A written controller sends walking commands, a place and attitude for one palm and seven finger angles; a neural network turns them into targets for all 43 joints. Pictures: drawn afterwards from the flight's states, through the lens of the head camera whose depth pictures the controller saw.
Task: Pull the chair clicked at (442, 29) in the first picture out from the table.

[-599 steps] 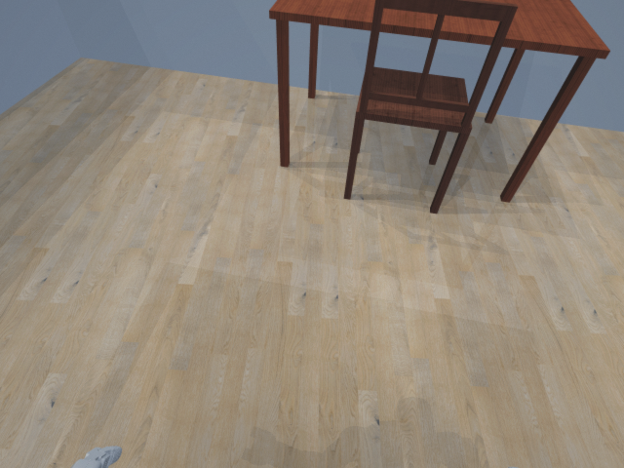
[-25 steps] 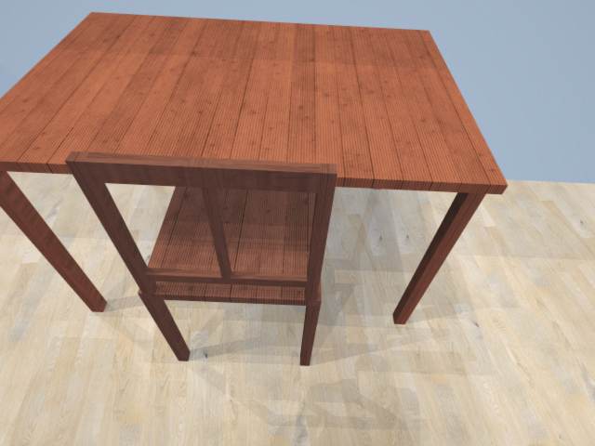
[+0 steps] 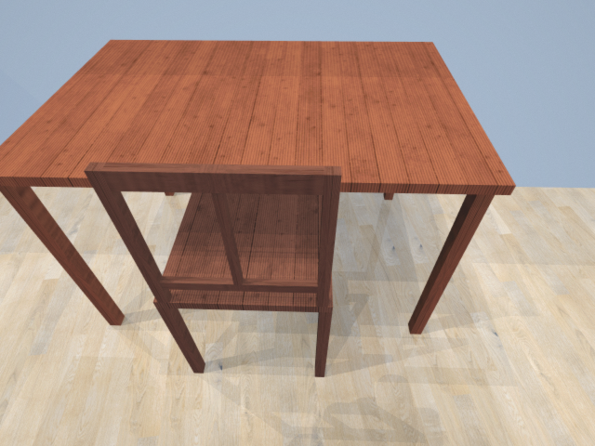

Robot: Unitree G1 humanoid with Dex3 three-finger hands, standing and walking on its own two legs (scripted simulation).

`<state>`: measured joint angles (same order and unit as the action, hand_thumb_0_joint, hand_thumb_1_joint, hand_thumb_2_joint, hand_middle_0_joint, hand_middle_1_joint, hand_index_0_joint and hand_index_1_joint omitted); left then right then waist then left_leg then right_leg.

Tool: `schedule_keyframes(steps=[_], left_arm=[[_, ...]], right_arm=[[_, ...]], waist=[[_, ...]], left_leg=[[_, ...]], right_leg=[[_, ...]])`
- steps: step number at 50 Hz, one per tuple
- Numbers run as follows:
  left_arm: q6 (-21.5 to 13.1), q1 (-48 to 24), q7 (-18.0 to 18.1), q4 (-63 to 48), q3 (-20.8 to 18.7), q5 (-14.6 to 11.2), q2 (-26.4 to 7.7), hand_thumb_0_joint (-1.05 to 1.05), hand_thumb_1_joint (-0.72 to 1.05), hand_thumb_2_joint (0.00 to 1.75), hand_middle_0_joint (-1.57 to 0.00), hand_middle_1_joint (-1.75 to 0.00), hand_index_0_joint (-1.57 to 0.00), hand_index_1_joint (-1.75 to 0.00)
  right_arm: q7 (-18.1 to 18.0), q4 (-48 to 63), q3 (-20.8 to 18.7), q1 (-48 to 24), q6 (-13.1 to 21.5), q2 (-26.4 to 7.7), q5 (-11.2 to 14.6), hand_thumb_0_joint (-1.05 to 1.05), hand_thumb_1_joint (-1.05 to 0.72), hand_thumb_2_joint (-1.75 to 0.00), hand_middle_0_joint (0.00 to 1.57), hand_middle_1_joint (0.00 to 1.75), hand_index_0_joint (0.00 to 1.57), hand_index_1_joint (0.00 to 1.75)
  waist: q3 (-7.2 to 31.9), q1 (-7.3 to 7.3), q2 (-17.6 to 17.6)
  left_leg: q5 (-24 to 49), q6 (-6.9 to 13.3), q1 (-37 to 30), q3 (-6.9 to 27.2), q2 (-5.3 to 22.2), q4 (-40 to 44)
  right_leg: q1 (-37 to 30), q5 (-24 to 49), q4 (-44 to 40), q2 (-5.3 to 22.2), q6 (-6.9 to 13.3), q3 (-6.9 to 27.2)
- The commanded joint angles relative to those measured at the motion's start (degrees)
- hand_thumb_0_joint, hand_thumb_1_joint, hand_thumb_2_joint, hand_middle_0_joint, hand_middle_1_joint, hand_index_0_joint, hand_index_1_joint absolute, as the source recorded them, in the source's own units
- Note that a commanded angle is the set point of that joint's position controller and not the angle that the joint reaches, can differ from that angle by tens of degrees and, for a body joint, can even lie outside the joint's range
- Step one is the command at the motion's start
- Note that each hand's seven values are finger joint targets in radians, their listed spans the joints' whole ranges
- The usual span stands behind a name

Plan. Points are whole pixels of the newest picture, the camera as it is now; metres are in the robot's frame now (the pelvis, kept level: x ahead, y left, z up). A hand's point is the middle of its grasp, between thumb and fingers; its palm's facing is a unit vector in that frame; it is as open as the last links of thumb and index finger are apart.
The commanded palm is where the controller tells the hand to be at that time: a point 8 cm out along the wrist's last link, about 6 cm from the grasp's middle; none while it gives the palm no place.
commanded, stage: look again from close up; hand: left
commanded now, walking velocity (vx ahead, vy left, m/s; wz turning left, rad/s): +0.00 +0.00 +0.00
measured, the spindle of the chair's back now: (229, 241) +0.50 +0.17 -0.08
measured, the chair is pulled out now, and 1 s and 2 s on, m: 0.00 0.00 0.00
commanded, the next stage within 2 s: shuffle to correct the standing spot in 0.62 s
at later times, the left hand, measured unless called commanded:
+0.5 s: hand out of the picture +0.01 +0.15 -0.17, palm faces +0.00 -0.98 -0.22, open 7.3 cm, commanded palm none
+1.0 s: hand out of the picture +0.01 +0.14 -0.18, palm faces +0.04 -0.99 -0.16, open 7.3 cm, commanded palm none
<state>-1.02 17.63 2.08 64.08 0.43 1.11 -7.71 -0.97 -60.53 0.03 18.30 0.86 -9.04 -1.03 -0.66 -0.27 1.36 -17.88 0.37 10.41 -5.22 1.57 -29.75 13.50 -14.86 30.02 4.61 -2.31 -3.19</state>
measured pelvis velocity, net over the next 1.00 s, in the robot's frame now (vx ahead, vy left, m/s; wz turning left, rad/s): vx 0.03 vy -0.02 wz -0.02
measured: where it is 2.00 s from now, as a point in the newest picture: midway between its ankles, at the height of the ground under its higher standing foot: outside the picture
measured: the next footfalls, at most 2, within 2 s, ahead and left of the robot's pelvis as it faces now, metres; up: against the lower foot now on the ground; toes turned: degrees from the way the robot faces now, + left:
none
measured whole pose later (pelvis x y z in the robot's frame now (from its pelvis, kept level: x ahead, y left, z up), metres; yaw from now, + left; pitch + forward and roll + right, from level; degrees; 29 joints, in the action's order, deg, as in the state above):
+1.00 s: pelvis +0.03 -0.02 +0.00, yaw -1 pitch +0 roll +0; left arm -1.0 19.7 0.8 64.4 -1.3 1.3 -7.7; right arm -0.6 -64.9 0.0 19.2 1.1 -7.5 -1.4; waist -1.1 0.3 -0.7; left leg -20.8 -1.5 8.3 -5.6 3.4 -29.7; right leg 12.9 -19.1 32.5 2.9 -0.4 -3.0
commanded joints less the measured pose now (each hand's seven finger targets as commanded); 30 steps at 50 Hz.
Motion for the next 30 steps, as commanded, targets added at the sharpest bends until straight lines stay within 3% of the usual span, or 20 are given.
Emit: schedule_keyframes(steps=[1,5,10,21,30], left_arm=[[-0.3,2.6,-0.1,-2.6,-0.8,-0.2,-6.1,0.00,0.90,0.90,-0.20,-0.30,-0.20,-0.30],[-0.4,1.6,-0.1,-3.1,-1.0,-0.3,-7.1,0.00,0.90,0.90,-0.20,-0.30,-0.20,-0.30],[-0.6,0.9,-0.1,-3.3,-1.2,-0.5,-7.9,0.00,0.90,0.90,-0.20,-0.30,-0.20,-0.30],[-0.7,0.7,-0.1,-2.6,-1.3,-0.5,-7.9,0.00,0.90,0.90,-0.20,-0.30,-0.20,-0.30],[-1.0,1.9,0.0,-1.4,-1.3,-0.5,-7.1,0.00,0.90,0.90,-0.20,-0.30,-0.20,-0.30]], right_arm=[[-0.2,2.3,-0.4,2.6,1.2,-4.9,0.2,0.00,-0.90,-0.90,0.20,0.30,0.20,0.30],[-0.2,1.6,-0.3,2.2,1.1,-5.6,0.2,0.00,-0.90,-0.90,0.20,0.30,0.20,0.30],[-0.2,0.6,-0.2,1.4,1.2,-5.8,0.1,0.00,-0.90,-0.90,0.20,0.30,0.20,0.30],[-0.3,-2.0,-0.1,0.8,0.7,-4.5,0.3,0.00,-0.90,-0.90,0.20,0.30,0.20,0.30],[-0.5,-3.3,0.0,1.3,0.9,-4.1,0.4,0.00,-0.90,-0.90,0.20,0.30,0.20,0.30]], waist=[[-6.1,0.29,0.2],[-4.1,0.23,-2.8],[-2.1,0.41,-2.6],[-3.1,0.40,-2.7],[-1.5,0.35,-1.7]], left_leg=[[4.3,1.1,5.8,5.7,4.5,10.9],[7.2,0.8,3.4,4.7,4.1,9.9],[10.0,0.5,1.3,4.1,4.1,9.3],[8.2,0.1,0.4,3.3,4.3,10.0],[10.6,-0.1,-1.0,3.1,4.5,9.8]], right_leg=[[0.4,2.9,-4.9,1.1,3.6,3.2],[-0.4,5.3,-5.6,1.8,3.4,3.6],[-1.6,9.0,-5.7,2.2,3.4,3.8],[-1.3,8.5,-7.7,2.0,3.6,4.3],[-2.7,12.1,-7.6,2.2,3.7,4.1]])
